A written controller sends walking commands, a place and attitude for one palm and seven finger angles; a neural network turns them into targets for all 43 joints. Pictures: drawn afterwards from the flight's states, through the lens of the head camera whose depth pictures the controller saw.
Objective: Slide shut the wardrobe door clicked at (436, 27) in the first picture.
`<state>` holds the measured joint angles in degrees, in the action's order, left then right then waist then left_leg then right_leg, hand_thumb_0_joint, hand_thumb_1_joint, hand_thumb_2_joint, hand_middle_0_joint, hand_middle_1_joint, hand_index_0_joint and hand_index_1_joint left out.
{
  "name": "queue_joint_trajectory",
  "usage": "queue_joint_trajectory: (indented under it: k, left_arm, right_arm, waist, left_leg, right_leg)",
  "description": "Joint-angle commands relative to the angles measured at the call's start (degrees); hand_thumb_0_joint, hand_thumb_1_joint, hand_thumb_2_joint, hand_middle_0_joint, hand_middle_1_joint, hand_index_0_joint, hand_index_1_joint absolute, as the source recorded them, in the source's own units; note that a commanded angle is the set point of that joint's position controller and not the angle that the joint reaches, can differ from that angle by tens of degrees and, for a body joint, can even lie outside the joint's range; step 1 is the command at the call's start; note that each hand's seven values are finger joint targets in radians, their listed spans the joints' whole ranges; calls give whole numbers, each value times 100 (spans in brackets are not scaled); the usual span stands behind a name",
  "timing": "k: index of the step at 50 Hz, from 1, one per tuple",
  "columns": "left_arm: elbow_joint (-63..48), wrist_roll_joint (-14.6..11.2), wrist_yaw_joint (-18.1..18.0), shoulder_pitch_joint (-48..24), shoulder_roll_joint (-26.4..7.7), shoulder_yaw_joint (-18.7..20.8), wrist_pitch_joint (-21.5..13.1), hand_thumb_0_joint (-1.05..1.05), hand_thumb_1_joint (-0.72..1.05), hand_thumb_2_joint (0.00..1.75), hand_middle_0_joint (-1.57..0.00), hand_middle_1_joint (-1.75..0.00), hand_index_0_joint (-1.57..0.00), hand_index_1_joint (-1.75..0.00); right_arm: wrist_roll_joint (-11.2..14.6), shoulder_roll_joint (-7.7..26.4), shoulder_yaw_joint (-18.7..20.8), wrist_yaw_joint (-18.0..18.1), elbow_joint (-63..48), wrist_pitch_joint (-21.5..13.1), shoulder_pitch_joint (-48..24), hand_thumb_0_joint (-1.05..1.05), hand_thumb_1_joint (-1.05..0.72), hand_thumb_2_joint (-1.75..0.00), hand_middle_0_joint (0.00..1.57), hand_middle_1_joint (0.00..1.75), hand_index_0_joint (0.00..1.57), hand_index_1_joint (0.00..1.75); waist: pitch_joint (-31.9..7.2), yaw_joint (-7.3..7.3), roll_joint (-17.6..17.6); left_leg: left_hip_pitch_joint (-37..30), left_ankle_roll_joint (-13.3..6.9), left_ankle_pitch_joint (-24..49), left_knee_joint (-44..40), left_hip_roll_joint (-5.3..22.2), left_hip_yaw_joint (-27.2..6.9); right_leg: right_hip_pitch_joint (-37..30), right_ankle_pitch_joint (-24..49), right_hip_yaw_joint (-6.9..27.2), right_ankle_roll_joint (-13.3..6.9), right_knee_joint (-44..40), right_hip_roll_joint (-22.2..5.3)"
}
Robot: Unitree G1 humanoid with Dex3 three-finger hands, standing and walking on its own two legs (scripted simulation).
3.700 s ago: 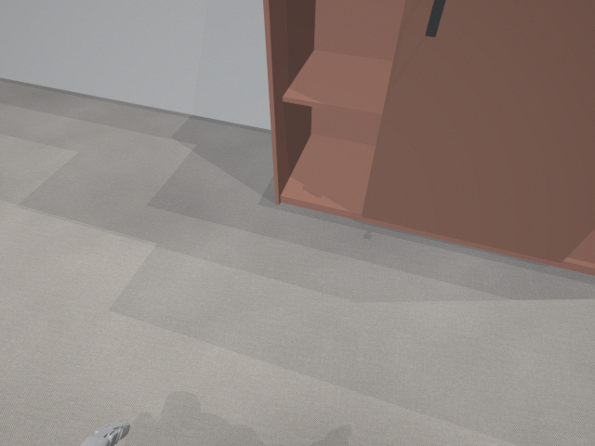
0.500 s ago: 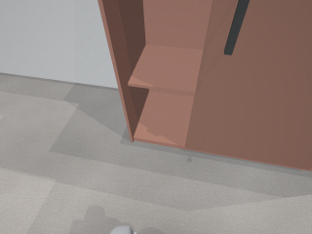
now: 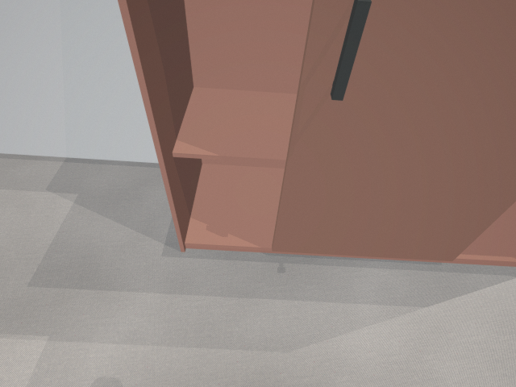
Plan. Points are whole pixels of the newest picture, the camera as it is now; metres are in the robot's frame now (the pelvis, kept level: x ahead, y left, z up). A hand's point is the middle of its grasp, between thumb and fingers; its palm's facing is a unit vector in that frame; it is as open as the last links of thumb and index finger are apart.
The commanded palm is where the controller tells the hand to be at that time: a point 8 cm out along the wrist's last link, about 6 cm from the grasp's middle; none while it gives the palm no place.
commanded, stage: take the last steps up to it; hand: right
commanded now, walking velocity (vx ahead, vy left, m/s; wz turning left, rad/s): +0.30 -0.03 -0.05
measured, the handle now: (346, 49) +0.75 -0.15 +0.18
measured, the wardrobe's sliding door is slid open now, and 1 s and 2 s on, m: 0.39 0.39 0.39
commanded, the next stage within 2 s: come to a stop and stand still in 0.74 s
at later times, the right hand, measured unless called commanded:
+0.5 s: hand out of the picture +0.15 -0.23 -0.18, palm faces +0.02 +0.99 -0.17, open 7.4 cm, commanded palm none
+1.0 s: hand (354, 327) +0.28 -0.19 -0.19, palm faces +0.04 +0.99 -0.17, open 7.3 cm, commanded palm none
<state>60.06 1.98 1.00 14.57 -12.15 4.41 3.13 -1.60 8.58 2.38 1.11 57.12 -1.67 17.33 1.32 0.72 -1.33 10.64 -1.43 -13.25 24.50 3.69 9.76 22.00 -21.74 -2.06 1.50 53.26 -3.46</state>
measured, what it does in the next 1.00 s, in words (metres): walks ahead: right foot, then left foot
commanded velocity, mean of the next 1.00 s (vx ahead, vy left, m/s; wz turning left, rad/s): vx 0.16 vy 0.00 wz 0.01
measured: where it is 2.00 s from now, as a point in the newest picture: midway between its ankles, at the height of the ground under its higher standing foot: outside the picture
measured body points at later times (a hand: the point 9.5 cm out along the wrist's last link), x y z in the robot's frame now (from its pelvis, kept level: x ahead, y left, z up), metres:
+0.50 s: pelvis +0.11 -0.05 -0.01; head +0.12 -0.05 +0.44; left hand +0.03 +0.16 -0.16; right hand +0.15 -0.28 -0.16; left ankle +0.21 +0.08 -0.70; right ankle +0.00 -0.15 -0.74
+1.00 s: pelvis +0.25 -0.02 -0.01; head +0.26 -0.03 +0.44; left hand +0.29 +0.21 -0.16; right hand +0.28 -0.25 -0.17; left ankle +0.27 +0.07 -0.74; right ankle +0.31 -0.14 -0.74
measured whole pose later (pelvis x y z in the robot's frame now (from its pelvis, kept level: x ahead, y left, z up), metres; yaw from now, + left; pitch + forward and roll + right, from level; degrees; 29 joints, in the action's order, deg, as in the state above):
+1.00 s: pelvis +0.25 -0.02 -0.01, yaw +2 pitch -2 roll +3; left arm 60.9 1.0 -1.5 12.7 -10.0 2.1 -1.2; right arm -0.9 8.1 1.9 1.3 62.0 -1.1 14.7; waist 1.5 0.4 -2.0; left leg 12.0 -2.6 -12.3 26.1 -1.5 9.0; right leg 19.0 -10.9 -3.1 1.2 33.4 -5.5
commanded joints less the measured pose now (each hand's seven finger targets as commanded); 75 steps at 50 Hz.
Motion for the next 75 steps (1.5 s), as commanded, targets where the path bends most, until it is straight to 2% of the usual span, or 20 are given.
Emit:
queue_joint_trajectory:
  k: [1, 6, 7, 8, 9, 16, 26, 29, 30, 32, 35, 40, 45, 49, 51, 54, 60, 67, 70, 75]
  left_arm:
    - [-561, -43, 51, -565, -131, -40, -267, 0, 90, 90, -20, -30, -20, -30]
    - [-152, -86, -39, 386, -28, -127, -440, 0, 90, 90, -20, -30, -20, -30]
    - [-26, -92, -107, 743, -296, -79, -488, 0, 90, 90, -20, -30, -20, -30]
    - [88, -48, -158, 1188, -778, 35, -512, 0, 90, 90, -20, -30, -20, -30]
    - [122, -40, -196, 1511, -1051, 81, -478, 0, 90, 90, -20, -30, -20, -30]
    - [80, -105, -291, 847, -311, -158, -715, 0, 90, 90, -20, -30, -20, -30]
    - [495, -30, -320, 1397, -317, -115, -735, 0, 90, 90, -20, -30, -20, -30]
    - [500, -74, -321, 1187, -423, -91, -709, 0, 90, 90, -20, -30, -20, -30]
    - [472, -108, -282, 1158, -368, -91, -708, 0, 90, 90, -20, -30, -20, -30]
    - [251, -203, -233, 1449, -15, -150, -707, 0, 90, 90, -20, -30, -20, -30]
    - [207, -134, -186, 751, 116, -95, -565, 0, 90, 90, -20, -30, -20, -30]
    - [335, -56, -139, 1272, 390, -171, -325, 0, 90, 90, -20, -30, -20, -30]
    - [154, -109, -171, 667, 449, -285, -364, 0, 90, 90, -20, -30, -20, -30]
    - [254, -144, -240, 620, 153, -303, -434, 0, 90, 90, -20, -30, -20, -30]
    - [56, -132, -299, 274, -274, -247, -464, 0, 90, 90, -20, -30, -20, -30]
    - [-21, -136, -363, -75, -383, -201, -373, 0, 90, 90, -20, -30, -20, -30]
    - [-247, -97, -466, -207, -730, -4, -264, 0, 90, 90, -20, -30, -20, -30]
    - [-323, -96, -331, -566, -713, 73, -184, 0, 90, 90, -20, -30, -20, -30]
    - [-472, -154, -211, -623, -47, -75, -121, 0, 90, 90, -20, -30, -20, -30]
    - [-105, -141, -193, -362, -18, -117, -67, 0, 90, 90, -20, -30, -20, -30]
  right_arm:
    - [-48, 1099, 243, 23, 66, -96, 664, 0, -90, -90, 20, 30, 20, 30]
    - [47, 1027, 217, -39, 294, -37, 445, 0, -90, -90, 20, 30, 20, 30]
    - [78, 818, 162, -69, 275, -13, 407, 0, -90, -90, 20, 30, 20, 30]
    - [87, 472, 87, -110, 158, 0, 299, 0, -90, -90, 20, 30, 20, 30]
    - [22, 404, 48, -116, -64, -14, -117, 0, -90, -90, 20, 30, 20, 30]
    - [5, 351, 104, -233, 285, 42, 84, 0, -90, -90, 20, 30, 20, 30]
    - [61, 277, 106, -230, -195, 20, -1095, 0, -90, -90, 20, 30, 20, 30]
    - [35, 468, 190, -190, 140, -55, 38, 0, -90, -90, 20, 30, 20, 30]
    - [5, 759, 271, -153, 355, -128, 817, 0, -90, -90, 20, 30, 20, 30]
    - [92, 1636, 450, -62, 556, -190, 1621, 0, -90, -90, 20, 30, 20, 30]
    - [118, 1018, 298, 19, 143, -130, 63, 0, -90, -90, 20, 30, 20, 30]
    - [32, 610, 108, 39, 85, -197, -446, 0, -90, -90, 20, 30, 20, 30]
    - [19, 627, 89, 40, 144, -107, -310, 0, -90, -90, 20, 30, 20, 30]
    - [117, 559, 27, 72, 294, 22, -168, 0, -90, -90, 20, 30, 20, 30]
    - [137, 404, 8, 109, 265, 109, 98, 0, -90, -90, 20, 30, 20, 30]
    - [114, 530, 32, 103, 341, 235, 96, 0, -90, -90, 20, 30, 20, 30]
    - [52, 631, 122, 61, 141, 407, 162, 0, -90, -90, 20, 30, 20, 30]
    - [38, 423, 108, 50, 165, 339, 531, 0, -90, -90, 20, 30, 20, 30]
    - [-15, 1178, 140, 94, -27, 239, 29, 0, -90, -90, 20, 30, 20, 30]
    - [30, 888, 66, 115, -44, 183, -510, 0, -90, -90, 20, 30, 20, 30]
  waist:
    - [194, 323, 1086]
    - [-104, -126, 680]
    - [-196, -293, -46]
    - [-139, -519, -1367]
    - [287, -661, -1526]
    - [785, -82, -383]
    - [880, -272, -482]
    - [283, 298, -302]
    - [-178, 646, 168]
    - [-1301, 634, 1713]
    - [33, 192, 271]
    - [141, -404, 682]
    - [69, -165, 510]
    - [-174, -153, 194]
    - [-4, 79, -457]
    - [125, 71, -996]
    - [-461, -53, -775]
    - [-708, 108, -360]
    - [1, -23, 1629]
    - [293, -194, 899]
  left_leg:
    - [-544, -779, -1400, -1535, 1630, -1794]
    - [477, -386, -1339, -725, 973, -970]
    - [1164, -161, -1343, -66, 705, -673]
    - [2193, 120, -1441, 1306, 140, -80]
    - [2917, 155, -1876, 2379, -61, -104]
    - [2745, 244, -119, 3703, 357, -661]
    - [2053, 44, 18, 1465, 112, -304]
    - [293, -156, 312, 911, -264, -113]
    - [-926, -264, 641, 578, -79, -434]
    - [-2268, -1290, 1774, -537, 2241, -3747]
    - [-46, -1109, -503, -1197, 1808, -2750]
    - [1164, -769, 310, -1462, 1097, -1085]
    - [784, -844, 986, -1199, 1026, -1137]
    - [560, -313, 1240, -257, 560, -851]
    - [345, 36, 487, -8, 188, -718]
    - [168, 163, 72, 486, 39, -552]
    - [1058, 140, -1751, 2585, -123, -963]
    - [-38, 237, -99, 373, -138, -737]
    - [493, -466, 1141, -930, 1390, -2311]
    - [900, -717, 635, -911, 937, -1745]
  right_leg:
    - [575, -324, -145, -75, -945, -66]
    - [-1704, 479, -628, -169, -3042, 240]
    - [-2538, 310, -160, -261, -3328, -106]
    - [-2975, -581, 1528, -681, -3909, -1297]
    - [-2801, -813, 2289, -1129, -4468, -1978]
    - [-1931, 1940, 509, -1043, -4449, -1189]
    - [-2208, 3592, 33, -1023, -3941, -1246]
    - [-1879, 4619, -227, -808, -2551, -1087]
    - [-1252, 3990, -384, -609, -1389, -778]
    - [519, -1138, -255, -308, 1888, 391]
    - [665, -208, 283, -384, 2233, -301]
    - [-116, 308, -15, -152, 648, -360]
    - [-431, 433, -133, -1, -1092, -189]
    - [-1489, 2085, 54, 14, -2906, -229]
    - [-1080, 3547, 625, -379, -3162, -992]
    - [-894, 3573, 737, -595, -3495, -1090]
    - [-1577, 4587, 1002, -1367, -3403, -1726]
    - [-967, 2349, 478, -803, -2899, -1108]
    - [-111, -307, -186, -95, -1554, 148]
    - [-368, -31, 189, -157, -665, 80]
